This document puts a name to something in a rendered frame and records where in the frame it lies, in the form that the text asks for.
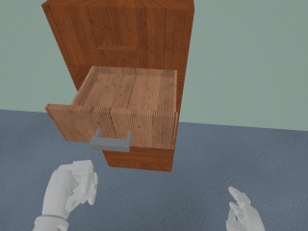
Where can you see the drawer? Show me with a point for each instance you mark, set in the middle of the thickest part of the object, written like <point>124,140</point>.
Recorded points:
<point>121,99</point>

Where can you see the right robot hand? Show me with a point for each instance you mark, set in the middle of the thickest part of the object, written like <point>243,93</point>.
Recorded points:
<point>248,218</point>

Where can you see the left robot forearm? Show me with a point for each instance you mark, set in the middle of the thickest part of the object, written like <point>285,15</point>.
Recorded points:
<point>50,223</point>

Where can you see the handle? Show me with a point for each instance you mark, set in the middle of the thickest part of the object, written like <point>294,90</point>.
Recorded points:
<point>110,144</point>
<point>117,52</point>

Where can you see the left robot hand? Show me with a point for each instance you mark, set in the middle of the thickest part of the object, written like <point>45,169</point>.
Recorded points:
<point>78,178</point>

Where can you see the cabinet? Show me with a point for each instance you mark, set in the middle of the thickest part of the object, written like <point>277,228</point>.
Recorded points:
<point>160,29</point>

